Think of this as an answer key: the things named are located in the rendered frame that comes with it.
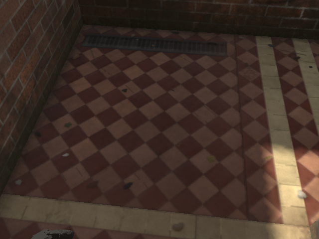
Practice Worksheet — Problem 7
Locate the robot left hand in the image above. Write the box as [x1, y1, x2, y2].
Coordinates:
[31, 229, 74, 239]

